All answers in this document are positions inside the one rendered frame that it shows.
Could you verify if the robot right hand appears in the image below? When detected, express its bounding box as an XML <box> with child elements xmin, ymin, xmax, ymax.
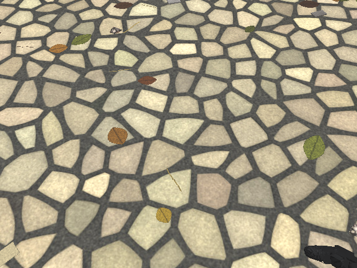
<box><xmin>304</xmin><ymin>245</ymin><xmax>357</xmax><ymax>268</ymax></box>

